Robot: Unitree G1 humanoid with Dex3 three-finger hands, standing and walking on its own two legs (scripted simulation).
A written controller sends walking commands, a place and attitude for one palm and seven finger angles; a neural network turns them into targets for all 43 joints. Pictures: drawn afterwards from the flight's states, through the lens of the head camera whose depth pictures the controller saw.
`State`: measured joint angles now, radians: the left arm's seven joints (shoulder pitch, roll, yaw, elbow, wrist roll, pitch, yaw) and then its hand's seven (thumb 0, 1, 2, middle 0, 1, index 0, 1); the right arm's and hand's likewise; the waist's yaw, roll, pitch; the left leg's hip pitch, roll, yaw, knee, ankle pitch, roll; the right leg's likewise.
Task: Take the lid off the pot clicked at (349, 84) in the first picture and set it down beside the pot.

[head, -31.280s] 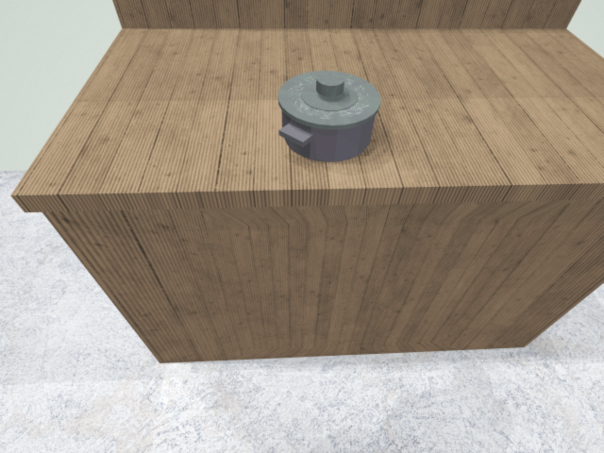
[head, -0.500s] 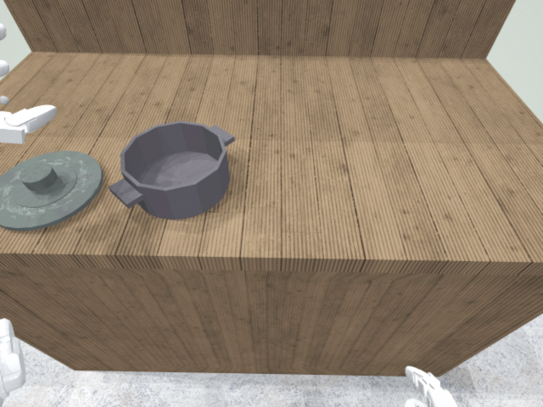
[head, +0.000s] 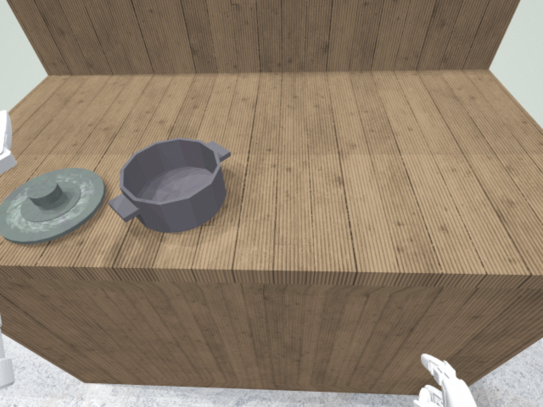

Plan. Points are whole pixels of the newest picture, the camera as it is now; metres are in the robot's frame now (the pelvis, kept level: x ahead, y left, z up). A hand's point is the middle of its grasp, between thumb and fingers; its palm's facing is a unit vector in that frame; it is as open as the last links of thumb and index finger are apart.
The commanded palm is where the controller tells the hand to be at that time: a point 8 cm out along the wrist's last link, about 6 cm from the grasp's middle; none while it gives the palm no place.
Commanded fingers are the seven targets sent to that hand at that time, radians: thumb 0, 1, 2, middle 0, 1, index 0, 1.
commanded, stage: draw the hand back to the body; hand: left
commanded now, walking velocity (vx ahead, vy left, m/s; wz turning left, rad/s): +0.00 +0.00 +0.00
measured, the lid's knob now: (45, 192) +0.41 +0.45 +0.08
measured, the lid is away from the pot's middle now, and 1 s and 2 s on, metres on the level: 0.23 0.23 0.23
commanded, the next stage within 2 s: step back with the hand held close in 1.06 s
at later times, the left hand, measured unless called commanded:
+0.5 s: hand out of the picture +0.22 +0.29 +0.28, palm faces +0.55 -0.80 -0.22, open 7.5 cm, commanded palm +0.17 +0.32 +0.27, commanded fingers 0.00 0.90 0.90 -0.20 -0.30 -0.20 -0.30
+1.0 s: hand out of the picture +0.15 +0.25 +0.27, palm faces +0.47 -0.82 -0.32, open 7.4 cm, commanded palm +0.10 +0.30 +0.26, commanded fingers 0.00 0.90 0.90 -0.20 -0.30 -0.20 -0.30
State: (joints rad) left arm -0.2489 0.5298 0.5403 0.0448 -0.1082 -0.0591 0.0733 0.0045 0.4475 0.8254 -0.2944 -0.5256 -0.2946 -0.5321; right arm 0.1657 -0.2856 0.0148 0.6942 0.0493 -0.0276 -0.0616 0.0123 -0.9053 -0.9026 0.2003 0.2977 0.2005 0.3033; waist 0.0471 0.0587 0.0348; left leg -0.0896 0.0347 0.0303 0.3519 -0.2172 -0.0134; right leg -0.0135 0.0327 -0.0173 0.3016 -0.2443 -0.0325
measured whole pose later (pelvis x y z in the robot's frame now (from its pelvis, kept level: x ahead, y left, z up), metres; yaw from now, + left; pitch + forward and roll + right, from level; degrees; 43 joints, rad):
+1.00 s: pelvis -0.02 +0.02 +0.00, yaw +0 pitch -6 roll -1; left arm 0.32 0.38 0.43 -0.64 -0.14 -0.13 0.06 0.01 0.89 0.90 -0.21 -0.30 -0.21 -0.31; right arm 0.14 -0.20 0.03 0.68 0.00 -0.08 -0.06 0.01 -0.90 -0.90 0.20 0.30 0.20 0.30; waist 0.08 0.05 0.03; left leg -0.06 0.02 0.03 0.38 -0.21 0.01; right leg 0.03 0.01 -0.02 0.30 -0.22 -0.01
